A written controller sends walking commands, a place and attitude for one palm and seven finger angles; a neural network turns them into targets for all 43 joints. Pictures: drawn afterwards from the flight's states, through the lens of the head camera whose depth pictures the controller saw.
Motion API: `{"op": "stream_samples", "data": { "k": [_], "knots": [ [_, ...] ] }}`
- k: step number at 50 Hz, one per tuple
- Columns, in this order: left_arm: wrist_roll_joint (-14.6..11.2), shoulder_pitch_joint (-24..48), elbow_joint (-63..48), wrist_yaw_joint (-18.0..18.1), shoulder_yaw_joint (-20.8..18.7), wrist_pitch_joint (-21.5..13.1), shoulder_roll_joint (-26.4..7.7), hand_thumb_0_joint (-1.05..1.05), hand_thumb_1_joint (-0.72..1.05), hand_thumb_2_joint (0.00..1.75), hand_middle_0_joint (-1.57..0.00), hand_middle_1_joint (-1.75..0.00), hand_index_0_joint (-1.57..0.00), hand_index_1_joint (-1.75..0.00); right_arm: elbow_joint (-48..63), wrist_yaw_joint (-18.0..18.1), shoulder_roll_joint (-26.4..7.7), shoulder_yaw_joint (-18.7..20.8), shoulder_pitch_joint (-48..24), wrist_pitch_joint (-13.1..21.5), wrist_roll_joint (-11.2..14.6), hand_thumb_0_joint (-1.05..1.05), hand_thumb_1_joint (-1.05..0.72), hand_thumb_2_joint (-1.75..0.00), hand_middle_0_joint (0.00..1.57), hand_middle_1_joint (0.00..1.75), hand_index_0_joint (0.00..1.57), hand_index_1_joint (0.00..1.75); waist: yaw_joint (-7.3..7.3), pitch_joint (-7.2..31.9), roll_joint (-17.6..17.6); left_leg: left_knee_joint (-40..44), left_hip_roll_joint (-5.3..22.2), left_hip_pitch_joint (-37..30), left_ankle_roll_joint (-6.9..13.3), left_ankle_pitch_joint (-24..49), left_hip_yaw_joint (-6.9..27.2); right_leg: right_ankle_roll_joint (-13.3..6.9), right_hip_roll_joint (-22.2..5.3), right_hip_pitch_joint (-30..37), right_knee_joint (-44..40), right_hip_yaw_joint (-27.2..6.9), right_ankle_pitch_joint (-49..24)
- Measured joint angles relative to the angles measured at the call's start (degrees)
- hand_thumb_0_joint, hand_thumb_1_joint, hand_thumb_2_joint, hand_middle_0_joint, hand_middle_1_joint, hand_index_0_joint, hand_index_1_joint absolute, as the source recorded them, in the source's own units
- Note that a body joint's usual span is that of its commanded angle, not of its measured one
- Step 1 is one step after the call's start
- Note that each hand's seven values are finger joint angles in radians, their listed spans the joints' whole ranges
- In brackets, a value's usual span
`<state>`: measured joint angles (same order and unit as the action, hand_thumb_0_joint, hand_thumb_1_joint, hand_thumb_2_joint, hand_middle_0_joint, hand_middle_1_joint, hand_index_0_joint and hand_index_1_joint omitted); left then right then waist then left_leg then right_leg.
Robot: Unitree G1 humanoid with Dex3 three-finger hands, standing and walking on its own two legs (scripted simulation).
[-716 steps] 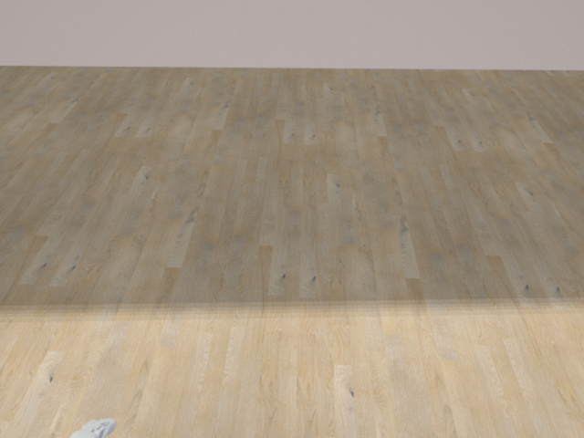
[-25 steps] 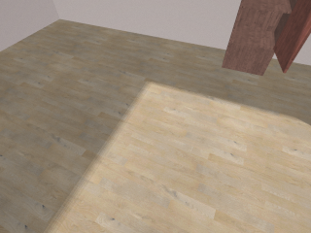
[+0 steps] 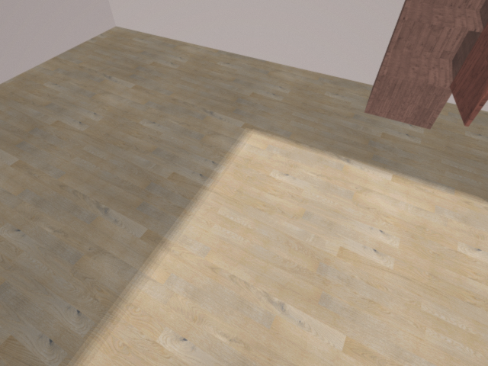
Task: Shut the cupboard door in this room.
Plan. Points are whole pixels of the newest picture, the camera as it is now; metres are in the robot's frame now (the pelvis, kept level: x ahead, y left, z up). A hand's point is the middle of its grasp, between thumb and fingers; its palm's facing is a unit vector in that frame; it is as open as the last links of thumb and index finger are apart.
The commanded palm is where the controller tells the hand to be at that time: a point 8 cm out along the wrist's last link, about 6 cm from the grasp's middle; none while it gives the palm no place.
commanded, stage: stand and wait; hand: left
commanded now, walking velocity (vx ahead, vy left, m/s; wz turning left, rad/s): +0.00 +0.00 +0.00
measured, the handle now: out of the picture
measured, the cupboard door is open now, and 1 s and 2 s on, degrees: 100 100 100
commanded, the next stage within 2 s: turn or walk to find it in 0.10 s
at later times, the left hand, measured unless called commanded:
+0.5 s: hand out of the picture +0.01 +0.18 -0.18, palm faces +0.08 -0.98 -0.20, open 7.4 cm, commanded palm none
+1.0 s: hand out of the picture +0.04 +0.21 -0.18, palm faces +0.14 -0.96 -0.22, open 7.4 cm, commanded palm none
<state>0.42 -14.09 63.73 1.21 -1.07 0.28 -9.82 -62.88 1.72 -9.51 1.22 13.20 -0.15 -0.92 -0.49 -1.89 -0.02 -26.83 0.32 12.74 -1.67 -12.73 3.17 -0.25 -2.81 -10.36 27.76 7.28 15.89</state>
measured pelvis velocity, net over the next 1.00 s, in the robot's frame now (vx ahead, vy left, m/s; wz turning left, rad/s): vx -0.01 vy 0.01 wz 0.13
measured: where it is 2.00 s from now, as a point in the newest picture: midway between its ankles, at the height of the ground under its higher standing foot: outside the picture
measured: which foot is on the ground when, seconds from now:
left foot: down 0.00-1.00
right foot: down 0.00-0.88, up 0.90-1.00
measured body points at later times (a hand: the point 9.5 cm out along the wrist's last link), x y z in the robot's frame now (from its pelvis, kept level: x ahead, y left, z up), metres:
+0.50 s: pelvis +0.00 +0.00 +0.00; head +0.01 +0.01 +0.45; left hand +0.00 +0.23 -0.16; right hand +0.01 -0.22 -0.16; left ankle +0.02 +0.14 -0.74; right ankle -0.01 -0.11 -0.74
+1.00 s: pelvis -0.01 +0.01 -0.01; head +0.03 +0.03 +0.44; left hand +0.03 +0.26 -0.17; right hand +0.05 -0.23 -0.16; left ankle +0.02 +0.13 -0.74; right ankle -0.03 -0.12 -0.70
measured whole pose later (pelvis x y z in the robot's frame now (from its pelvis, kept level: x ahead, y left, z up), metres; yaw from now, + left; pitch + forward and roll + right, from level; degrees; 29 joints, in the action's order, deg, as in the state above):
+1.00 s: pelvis -0.01 +0.01 -0.01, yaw +8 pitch +0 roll +0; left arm 0.8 -8.8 58.4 1.2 -2.8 2.3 -12.8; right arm -58.9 1.4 -9.4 2.1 13.6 -0.6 -1.7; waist 0.9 -4.4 -1.7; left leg -33.0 -1.4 19.6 0.7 -13.7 3.3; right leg 1.0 -2.5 -20.2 51.8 4.1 29.7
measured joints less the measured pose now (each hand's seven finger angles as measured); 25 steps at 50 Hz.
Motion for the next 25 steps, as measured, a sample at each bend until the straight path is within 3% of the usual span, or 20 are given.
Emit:
{"op": "stream_samples", "data": {
  "k": [25],
  "knots": [
    [-0.07, 0.59, -0.36, 0.00, -0.53, 0.35, -0.30, 0.00, 0.91, 0.90, -0.20, -0.30, -0.20, -0.29, -0.78, -0.23, 1.36, -0.43, 1.93, -0.38, -0.06, 0.00, -0.91, -0.90, 0.20, 0.29, 0.20, 0.30, 0.02, -1.42, -0.37, -1.98, -0.21, 1.72, -0.04, -0.39, 1.67, -0.07, -0.11, -0.44, 0.73, 1.66, 0.31]
  ]
}}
